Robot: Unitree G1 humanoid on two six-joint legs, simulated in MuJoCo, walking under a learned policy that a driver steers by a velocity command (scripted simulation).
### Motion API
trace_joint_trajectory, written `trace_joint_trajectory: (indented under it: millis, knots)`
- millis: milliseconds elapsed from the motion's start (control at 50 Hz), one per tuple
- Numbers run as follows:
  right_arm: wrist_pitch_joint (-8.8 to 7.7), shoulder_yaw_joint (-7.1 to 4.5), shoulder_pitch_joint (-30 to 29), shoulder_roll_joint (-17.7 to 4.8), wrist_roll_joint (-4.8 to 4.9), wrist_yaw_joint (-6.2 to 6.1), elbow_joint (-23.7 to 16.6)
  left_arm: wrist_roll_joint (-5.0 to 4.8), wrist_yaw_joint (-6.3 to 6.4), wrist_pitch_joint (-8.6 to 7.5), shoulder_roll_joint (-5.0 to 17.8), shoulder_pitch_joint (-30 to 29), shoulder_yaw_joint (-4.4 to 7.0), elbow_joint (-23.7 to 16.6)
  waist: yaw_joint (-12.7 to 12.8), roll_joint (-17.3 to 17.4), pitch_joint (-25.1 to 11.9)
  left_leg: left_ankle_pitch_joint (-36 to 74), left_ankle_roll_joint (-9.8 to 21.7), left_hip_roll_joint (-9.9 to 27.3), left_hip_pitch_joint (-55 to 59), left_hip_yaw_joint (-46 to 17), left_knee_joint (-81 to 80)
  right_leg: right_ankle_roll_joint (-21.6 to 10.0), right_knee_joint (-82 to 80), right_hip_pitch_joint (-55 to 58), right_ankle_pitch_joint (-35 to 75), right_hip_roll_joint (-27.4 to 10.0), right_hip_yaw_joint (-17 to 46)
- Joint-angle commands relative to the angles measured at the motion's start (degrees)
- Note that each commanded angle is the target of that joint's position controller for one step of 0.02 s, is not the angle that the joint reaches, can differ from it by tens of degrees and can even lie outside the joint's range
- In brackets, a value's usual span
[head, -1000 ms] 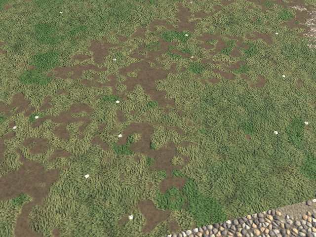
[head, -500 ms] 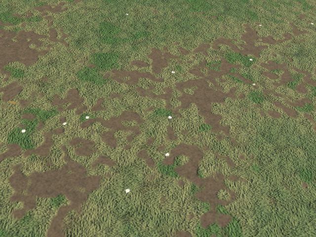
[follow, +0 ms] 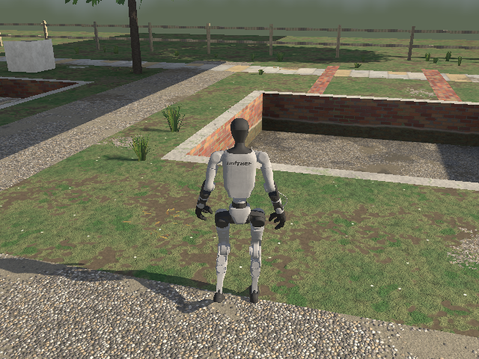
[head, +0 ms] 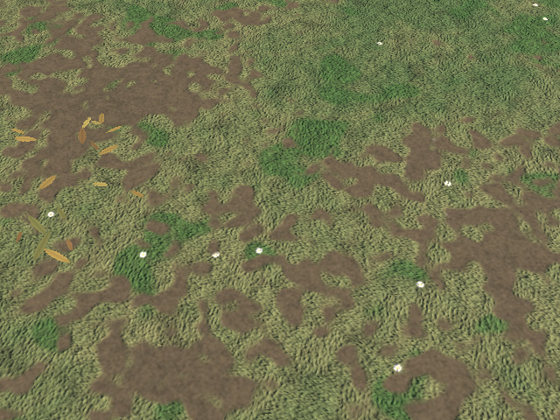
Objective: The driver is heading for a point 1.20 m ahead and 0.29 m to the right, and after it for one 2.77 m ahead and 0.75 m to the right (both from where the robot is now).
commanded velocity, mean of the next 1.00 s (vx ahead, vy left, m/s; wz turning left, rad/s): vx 0.50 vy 0.00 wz -0.38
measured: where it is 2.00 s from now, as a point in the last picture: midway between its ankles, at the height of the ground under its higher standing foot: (390, 236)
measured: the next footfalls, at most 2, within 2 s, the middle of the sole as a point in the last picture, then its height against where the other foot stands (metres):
left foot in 0.32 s outside the picture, level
right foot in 0.84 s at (371, 393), level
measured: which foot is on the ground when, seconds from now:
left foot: up 0.00-0.30, down 0.32-0.86, up 0.88-1.00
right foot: down 0.00-0.32, up 0.34-0.82, down 0.84-1.00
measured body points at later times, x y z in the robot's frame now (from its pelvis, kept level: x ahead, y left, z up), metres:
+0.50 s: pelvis +0.25 +0.05 +0.01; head +0.27 +0.07 +0.46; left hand +0.39 +0.31 -0.12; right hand +0.31 -0.23 -0.09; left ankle +0.28 +0.15 -0.74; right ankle +0.22 -0.10 -0.65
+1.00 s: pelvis +0.48 -0.08 +0.00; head +0.51 -0.11 +0.45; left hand +0.73 +0.10 -0.10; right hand +0.46 -0.39 -0.11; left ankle +0.51 +0.10 -0.64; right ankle +0.49 -0.16 -0.74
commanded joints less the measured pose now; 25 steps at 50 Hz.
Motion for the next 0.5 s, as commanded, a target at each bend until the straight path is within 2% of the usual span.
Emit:
trace_joint_trajectory:
  millis: [20, 60, 100, 160, 220, 260, 280, 300, 320, 340, 360, 380, 400, 420, 440, 500]
  knots:
    - [-0.52, -0.43, 2.09, -1.49, -0.36, 0.27, -4.07, -0.12, -0.59, -0.57, 4.4, 3.25, 0.89, -0.42, -0.8, -5.63, -2.7, 2.63, 0.16, 6.16, -9.74, -0.62, -2.59, -11.44, -14.98, 9.22, 1.15, -14.87, 18.12]
    - [-0.72, 0.19, -1.61, -0.67, -1.24, 0.26, -5.87, -0.95, -0.6, -0.65, 6.12, 4.38, 1.28, 0.46, -0.7, -5.19, -0.91, 3.91, -0.7, 7.11, -11.09, 1.15, -10.15, -13.07, -16.88, 7.47, 4.37, -14.92, 16.35]
    - [-1.46, 0.81, -6.41, -0.45, -1.87, 0.39, -7.57, -1.39, -0.21, -0.1, 7.89, 5.14, 1.74, 0.52, 0.26, -4.64, -0.44, 9.15, -1.58, 7.05, -10.33, 2.27, -19.31, -12.89, -17.35, 6.61, 5.22, -13.99, 14.27]
    - [-2.23, 1.17, -12.38, -1.12, -1.22, 1.02, -8.81, -1.93, 0.14, 0.77, 9.95, 7.52, 2.18, 0.99, 2.11, -5.55, -0.17, 17.12, -2.97, 4.23, -4.93, 3.96, -30.88, -10.97, -15.89, 4.83, 5.76, -12.17, 11.47]
    - [-2.76, 0.78, -16.45, -3.16, -0.47, 1.48, -10.45, -2.54, 0.25, 1.48, 10.28, 11.15, 2.12, 2.1, 3.11, -6.79, -0.52, 18.82, -3.13, 2.66, -1.8, 3.49, -36.78, -9.59, -13.03, 7.26, 2.47, -13.69, 14.13]
    - [-3.23, 0.0, -15.68, -5.02, -0.35, 1.64, -10.67, -2.64, 0.53, 2.05, 10.54, 11.17, 2.13, 2.15, 1.38, -7.37, -1.17, 17.62, -2.19, 2.06, 2.88, 3.29, -40.87, -7.89, -9.88, 8.13, -1.48, -14.33, 16.43]
    - [-3.34, -0.55, -13.07, -5.8, -0.44, 1.5, -9.85, -2.49, 0.7, 2.36, 10.18, 11.06, 1.97, 2.08, -0.29, -7.32, -2.05, 16.41, -1.56, 1.68, 7.5, 3.81, -42.59, -6.76, -7.0, 7.42, -2.14, -13.37, 16.41]
    - [-3.39, -1.56, -7.41, -7.46, -0.62, 1.07, -8.28, -2.04, 0.8, 2.47, 8.56, 11.13, 1.41, 1.84, -2.91, -6.86, -4.56, 14.76, -0.35, 2.23, 15.77, 3.73, -43.66, -5.22, -0.91, 5.0, -0.38, -10.85, 15.16]
    - [-3.46, -2.85, 1.79, -11.35, -1.69, 0.42, -7.19, -1.2, 0.66, 2.31, 4.51, 9.97, 0.04, 0.38, -7.22, -1.02, -10.75, 11.37, 3.24, 11.9, 28.52, -5.6, -44.81, -2.6, 15.9, -2.73, -5.65, -6.2, 11.05]
    - [-2.55, -4.09, 6.39, -16.55, -2.51, 0.4, -6.5, -1.58, 0.83, 1.28, -0.47, 15.23, -1.39, -1.72, -5.5, 15.62, -16.97, 4.97, 10.45, 25.26, 43.1, -26.62, -49.52, 0.01, 34.55, -20.77, -23.34, -0.33, 4.59]
    - [-2.65, -3.31, 7.23, -12.37, -2.29, 0.77, -5.88, -3.03, 0.96, 0.98, 4.45, 15.6, -0.24, -1.22, -6.0, 13.54, -16.22, -4.18, 12.37, 25.4, 40.99, -35.19, -53.24, 0.05, 45.12, -27.19, -24.79, -2.28, 9.52]
    - [-2.97, -2.19, 4.07, -8.48, -1.66, 1.01, -6.39, -3.5, 1.05, 1.25, 7.78, 12.44, 0.83, -1.55, -5.37, 8.45, -10.03, -3.64, 10.43, 23.54, 35.53, -27.43, -53.75, -0.47, 48.22, -29.32, -19.7, -4.5, 10.78]
    - [-3.08, -1.4, -0.07, -6.1, -1.54, 1.29, -6.79, -3.07, 1.21, 1.79, 7.47, 10.63, 1.05, -1.62, -3.7, 5.62, -7.02, 1.59, 8.75, 20.66, 29.83, -20.0, -54.83, -0.18, 47.76, -27.63, -14.87, -6.35, 9.95]
    - [-3.07, -0.85, -3.34, -4.1, -1.54, 1.51, -6.8, -2.46, 1.23, 2.4, 6.79, 9.57, 1.25, -1.82, -2.22, 4.98, -4.32, 6.36, 7.92, 18.23, 25.31, -14.35, -56.54, 0.28, 45.66, -26.23, -11.5, -7.66, 9.8]
    - [-3.18, -0.71, -5.04, -3.39, -1.79, 1.56, -6.49, -2.26, 1.03, 3.1, 5.88, 9.21, 1.42, -2.19, -0.86, 5.52, -2.49, 10.28, 7.14, 16.6, 21.61, -9.61, -58.33, 0.58, 43.83, -23.98, -9.18, -8.95, 9.7]
    - [-3.9, -1.54, -4.71, -4.46, -2.12, 1.31, -4.87, -2.11, 0.36, 4.45, 3.33, 7.95, 1.2, -3.6, 0.3, 3.41, -1.32, 21.82, 7.55, 15.52, 18.69, -1.24, -60.66, 1.37, 42.14, -22.64, -4.06, -9.36, 8.97]
Velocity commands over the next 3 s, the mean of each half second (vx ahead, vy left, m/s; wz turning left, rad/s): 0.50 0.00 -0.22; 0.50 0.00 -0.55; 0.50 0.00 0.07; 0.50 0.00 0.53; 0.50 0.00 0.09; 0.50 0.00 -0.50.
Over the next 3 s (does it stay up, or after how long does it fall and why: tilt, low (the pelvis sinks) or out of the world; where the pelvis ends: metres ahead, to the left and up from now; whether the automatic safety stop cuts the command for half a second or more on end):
stays up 1.52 -0.37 -0.01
